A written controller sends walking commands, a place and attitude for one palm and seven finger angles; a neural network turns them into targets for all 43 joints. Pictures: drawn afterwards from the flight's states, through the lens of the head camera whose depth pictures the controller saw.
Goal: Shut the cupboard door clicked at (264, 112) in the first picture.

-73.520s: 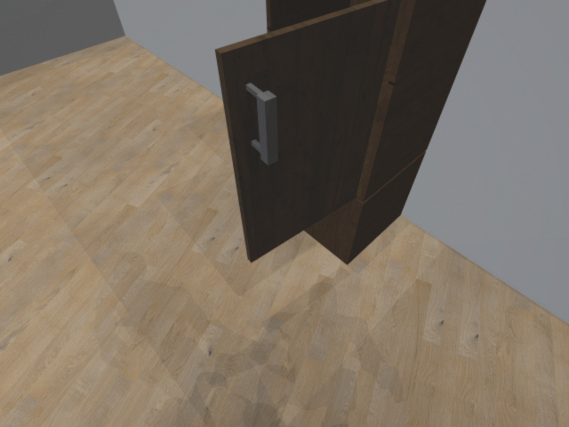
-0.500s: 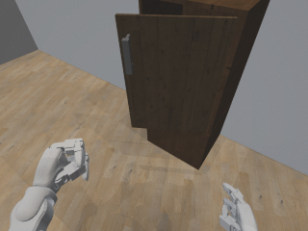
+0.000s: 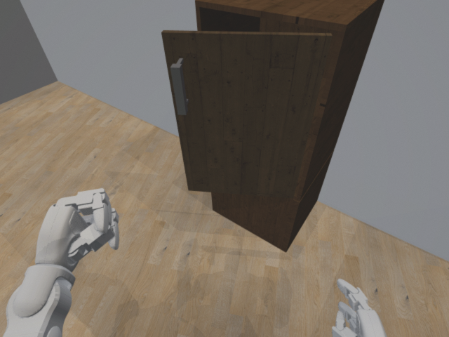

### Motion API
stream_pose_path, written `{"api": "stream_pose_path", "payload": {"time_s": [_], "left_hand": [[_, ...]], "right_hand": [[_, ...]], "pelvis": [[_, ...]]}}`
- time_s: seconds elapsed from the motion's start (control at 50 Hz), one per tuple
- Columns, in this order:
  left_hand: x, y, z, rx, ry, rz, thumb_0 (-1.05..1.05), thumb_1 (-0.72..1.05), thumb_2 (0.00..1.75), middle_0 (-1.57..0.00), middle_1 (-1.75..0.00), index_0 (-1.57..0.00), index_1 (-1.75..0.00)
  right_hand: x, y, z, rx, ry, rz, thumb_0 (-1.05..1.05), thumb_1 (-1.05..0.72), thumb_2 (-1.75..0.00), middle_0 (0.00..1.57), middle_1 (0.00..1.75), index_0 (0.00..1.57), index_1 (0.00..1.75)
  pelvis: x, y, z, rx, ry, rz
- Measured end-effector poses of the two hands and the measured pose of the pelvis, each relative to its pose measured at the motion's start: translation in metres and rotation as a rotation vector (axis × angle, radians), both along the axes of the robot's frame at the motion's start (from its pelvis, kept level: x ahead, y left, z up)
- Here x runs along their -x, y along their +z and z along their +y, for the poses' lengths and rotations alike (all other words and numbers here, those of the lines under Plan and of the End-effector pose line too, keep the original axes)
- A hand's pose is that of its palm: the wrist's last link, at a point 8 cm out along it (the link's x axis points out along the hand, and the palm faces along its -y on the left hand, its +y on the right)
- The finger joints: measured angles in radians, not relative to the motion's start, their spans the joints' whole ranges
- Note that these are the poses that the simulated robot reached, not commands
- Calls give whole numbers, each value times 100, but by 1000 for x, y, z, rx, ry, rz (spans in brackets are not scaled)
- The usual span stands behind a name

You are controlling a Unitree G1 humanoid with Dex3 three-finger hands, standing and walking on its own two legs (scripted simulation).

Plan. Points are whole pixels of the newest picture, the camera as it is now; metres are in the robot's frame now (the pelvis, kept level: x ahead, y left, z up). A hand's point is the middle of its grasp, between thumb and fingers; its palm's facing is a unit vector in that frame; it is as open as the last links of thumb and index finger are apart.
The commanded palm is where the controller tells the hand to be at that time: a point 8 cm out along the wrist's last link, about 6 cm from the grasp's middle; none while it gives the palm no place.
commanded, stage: bring the fist close to the handle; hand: left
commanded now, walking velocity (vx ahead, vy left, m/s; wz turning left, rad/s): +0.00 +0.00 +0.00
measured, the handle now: (181, 86) +0.69 +0.19 +0.13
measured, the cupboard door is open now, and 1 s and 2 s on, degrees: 29 29 26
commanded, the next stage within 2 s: push the door shut along its arc in 1.44 s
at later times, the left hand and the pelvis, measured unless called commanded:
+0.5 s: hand (155, 163) +0.39 +0.18 +0.13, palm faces -0.01 -1.00 +0.00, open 3.1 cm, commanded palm +0.37 +0.23 +0.13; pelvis +0.02 +0.00 +0.00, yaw -2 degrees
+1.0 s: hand (181, 109) +0.54 +0.16 +0.15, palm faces +0.03 -1.00 -0.01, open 3.1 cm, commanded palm +0.54 +0.21 +0.13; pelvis +0.02 +0.01 -0.01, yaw -2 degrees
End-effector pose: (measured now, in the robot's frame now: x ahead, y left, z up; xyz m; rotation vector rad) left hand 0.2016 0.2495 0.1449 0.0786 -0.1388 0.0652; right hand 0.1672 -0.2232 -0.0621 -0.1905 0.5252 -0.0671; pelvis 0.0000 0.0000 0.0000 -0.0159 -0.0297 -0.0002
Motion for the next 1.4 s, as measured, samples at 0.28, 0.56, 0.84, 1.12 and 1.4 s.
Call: {"api": "stream_pose_path", "payload": {"time_s": [0.28, 0.56, 0.84, 1.12, 1.4], "left_hand": [[-65, -7, -5, 19, -10, 19, 2, 89, 90, -130, -150, -130, -150], [-180, -12, -13, 79, -32, 140, 2, 90, 90, -130, -150, -130, -150], [-266, -8, -28, 85, -50, 170, 2, 90, 90, -130, -150, -130, -150], [-354, 8, -47, 96, -33, 176, 1, 90, 90, -130, -150, -130, -150], [-365, -13, -25, 98, -9, 152, 2, 90, 90, -129, -150, -130, -150]], "right_hand": [[-3, -13, -11, 18, -28, 66, 1, -90, -89, 20, 30, 20, 30], [24, -26, -34, 38, -152, 233, 1, -90, -89, 20, 30, 20, 30], [83, -47, -35, 61, -228, 471, 1, -90, -89, 20, 30, 20, 30], [216, -53, -26, 65, -370, 809, 0, -90, -89, 20, 30, 20, 30], [261, -36, -8, 30, -449, 978, 0, -90, -89, 20, 30, 20, 30]], "pelvis": [[-4, -2, -9, -8, 4, 17], [-23, 1, -4, -26, -35, 90], [-22, -4, 8, -6, -31, 164], [-17, -17, 16, 9, -53, 304], [-31, -16, 16, 15, -84, 339]]}}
